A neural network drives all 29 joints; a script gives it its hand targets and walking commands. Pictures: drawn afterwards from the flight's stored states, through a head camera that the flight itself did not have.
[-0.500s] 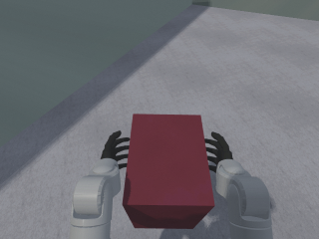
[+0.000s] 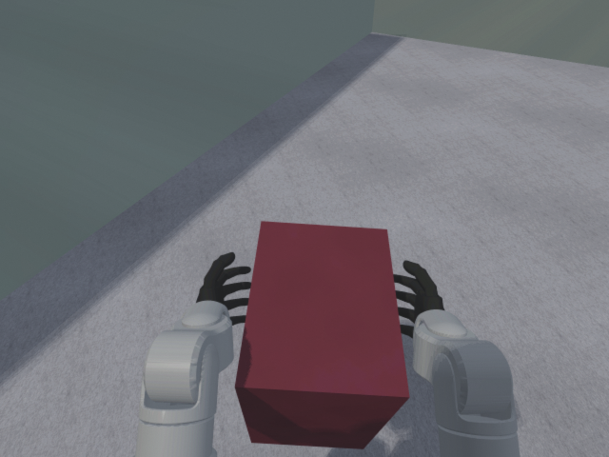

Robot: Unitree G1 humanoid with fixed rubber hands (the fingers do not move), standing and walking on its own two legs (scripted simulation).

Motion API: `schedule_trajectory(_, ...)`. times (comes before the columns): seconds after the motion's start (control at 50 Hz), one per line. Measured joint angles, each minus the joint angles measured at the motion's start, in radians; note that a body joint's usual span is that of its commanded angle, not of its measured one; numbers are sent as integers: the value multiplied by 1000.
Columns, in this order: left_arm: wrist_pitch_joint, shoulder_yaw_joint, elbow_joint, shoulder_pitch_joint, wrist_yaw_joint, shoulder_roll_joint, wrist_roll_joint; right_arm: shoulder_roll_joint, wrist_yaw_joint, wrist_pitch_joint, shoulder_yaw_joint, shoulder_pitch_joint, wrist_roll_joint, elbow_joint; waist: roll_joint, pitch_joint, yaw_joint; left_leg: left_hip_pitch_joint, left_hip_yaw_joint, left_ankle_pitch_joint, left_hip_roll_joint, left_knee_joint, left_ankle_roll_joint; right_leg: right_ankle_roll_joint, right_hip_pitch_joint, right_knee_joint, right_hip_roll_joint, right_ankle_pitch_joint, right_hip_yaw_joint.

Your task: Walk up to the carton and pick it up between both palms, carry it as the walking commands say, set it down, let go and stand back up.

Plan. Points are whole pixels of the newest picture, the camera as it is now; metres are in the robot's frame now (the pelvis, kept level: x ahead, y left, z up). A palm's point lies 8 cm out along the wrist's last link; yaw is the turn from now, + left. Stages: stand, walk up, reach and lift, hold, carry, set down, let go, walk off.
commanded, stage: carry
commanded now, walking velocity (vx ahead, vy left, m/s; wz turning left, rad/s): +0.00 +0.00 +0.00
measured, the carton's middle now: (315, 342) +0.27 +0.00 +0.02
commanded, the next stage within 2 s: none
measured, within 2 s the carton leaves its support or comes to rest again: neither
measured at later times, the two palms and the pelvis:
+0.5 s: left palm (200, 320) +0.25 +0.14 +0.10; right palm (417, 322) +0.25 -0.11 +0.10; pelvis -0.01 +0.01 +0.00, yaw +0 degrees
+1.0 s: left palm (220, 313) +0.26 +0.12 +0.10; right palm (431, 314) +0.26 -0.14 +0.09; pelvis +0.00 -0.01 +0.00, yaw +1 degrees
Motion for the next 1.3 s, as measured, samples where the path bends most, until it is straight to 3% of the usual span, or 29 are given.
schedule_trajectory(0.1,7,4,4,0,-7,0,5,1,-5,17,1,-10,0,4,-7,-8,-14,11,4,12,-11,-18,12,12,4,-1,-11,-1,3)
schedule_trajectory(0.38,10,17,13,-11,-6,-1,8,3,2,18,-1,-35,-7,32,-26,2,11,10,6,29,-19,-31,19,15,-3,1,-18,8,5)
schedule_trajectory(1.02,-19,32,41,-35,-17,-4,15,5,8,-7,-5,-55,-22,55,-17,26,0,2,-22,1,14,12,-19,-21,7,15,14,-18,-21)
schedule_trajectory(1.14,-48,44,97,-52,-25,-7,26,7,15,-36,-15,-72,-32,113,-19,24,-2,5,-25,1,17,11,-25,-26,10,15,18,-21,-23)
schedule_trajectory(1.3,-156,87,266,-108,-48,-17,61,17,41,-142,-60,-133,-63,285,-23,26,-2,3,-27,3,20,10,-32,-33,6,20,21,-24,-25)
